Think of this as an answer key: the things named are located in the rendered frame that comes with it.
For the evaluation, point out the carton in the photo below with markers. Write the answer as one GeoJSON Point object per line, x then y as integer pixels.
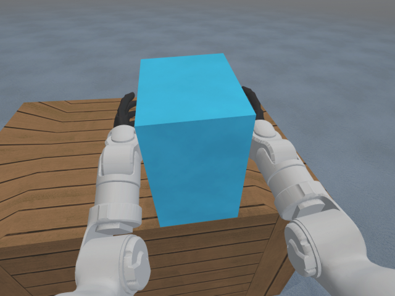
{"type": "Point", "coordinates": [194, 126]}

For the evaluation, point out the left robot hand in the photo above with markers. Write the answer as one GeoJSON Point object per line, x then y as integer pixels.
{"type": "Point", "coordinates": [123, 116]}

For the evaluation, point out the pedestal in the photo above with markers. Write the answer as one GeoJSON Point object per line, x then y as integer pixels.
{"type": "Point", "coordinates": [49, 154]}

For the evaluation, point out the right robot hand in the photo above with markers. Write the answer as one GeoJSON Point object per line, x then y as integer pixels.
{"type": "Point", "coordinates": [254, 102]}

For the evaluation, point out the robot right upper arm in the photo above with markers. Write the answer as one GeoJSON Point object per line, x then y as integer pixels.
{"type": "Point", "coordinates": [328, 247]}

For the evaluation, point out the robot right forearm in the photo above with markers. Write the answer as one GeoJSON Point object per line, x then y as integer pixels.
{"type": "Point", "coordinates": [296, 193]}

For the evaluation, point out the robot left upper arm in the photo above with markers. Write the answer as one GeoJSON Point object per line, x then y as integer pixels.
{"type": "Point", "coordinates": [112, 266]}

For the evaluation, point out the robot left forearm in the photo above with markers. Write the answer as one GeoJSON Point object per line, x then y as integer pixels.
{"type": "Point", "coordinates": [116, 207]}

